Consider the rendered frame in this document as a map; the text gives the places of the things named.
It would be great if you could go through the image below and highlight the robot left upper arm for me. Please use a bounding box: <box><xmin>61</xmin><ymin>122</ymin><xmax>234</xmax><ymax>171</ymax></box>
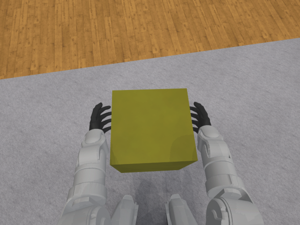
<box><xmin>57</xmin><ymin>205</ymin><xmax>112</xmax><ymax>225</ymax></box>

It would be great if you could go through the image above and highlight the left robot hand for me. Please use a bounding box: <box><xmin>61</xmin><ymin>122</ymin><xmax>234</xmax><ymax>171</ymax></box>
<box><xmin>89</xmin><ymin>103</ymin><xmax>112</xmax><ymax>133</ymax></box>

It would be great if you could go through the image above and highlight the robot right upper arm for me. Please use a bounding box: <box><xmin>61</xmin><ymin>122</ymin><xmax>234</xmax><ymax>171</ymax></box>
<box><xmin>206</xmin><ymin>197</ymin><xmax>264</xmax><ymax>225</ymax></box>

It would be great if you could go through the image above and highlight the right robot hand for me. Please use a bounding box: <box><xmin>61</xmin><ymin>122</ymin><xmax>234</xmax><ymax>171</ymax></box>
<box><xmin>190</xmin><ymin>102</ymin><xmax>211</xmax><ymax>133</ymax></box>

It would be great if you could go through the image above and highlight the carton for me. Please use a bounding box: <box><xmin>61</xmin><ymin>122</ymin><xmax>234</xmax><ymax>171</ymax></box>
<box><xmin>110</xmin><ymin>88</ymin><xmax>198</xmax><ymax>173</ymax></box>

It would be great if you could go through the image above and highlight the robot right forearm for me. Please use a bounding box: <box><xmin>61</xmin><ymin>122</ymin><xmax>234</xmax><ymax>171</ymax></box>
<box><xmin>197</xmin><ymin>125</ymin><xmax>256</xmax><ymax>206</ymax></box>

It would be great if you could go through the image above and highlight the robot right shin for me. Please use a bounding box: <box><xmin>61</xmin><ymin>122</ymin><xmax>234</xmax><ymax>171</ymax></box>
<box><xmin>169</xmin><ymin>194</ymin><xmax>185</xmax><ymax>201</ymax></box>

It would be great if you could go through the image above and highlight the right robot thigh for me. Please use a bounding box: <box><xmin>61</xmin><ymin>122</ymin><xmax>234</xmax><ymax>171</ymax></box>
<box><xmin>165</xmin><ymin>198</ymin><xmax>198</xmax><ymax>225</ymax></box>

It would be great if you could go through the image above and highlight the robot left forearm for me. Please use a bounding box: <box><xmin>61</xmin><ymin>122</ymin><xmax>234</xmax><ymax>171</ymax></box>
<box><xmin>59</xmin><ymin>129</ymin><xmax>109</xmax><ymax>220</ymax></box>

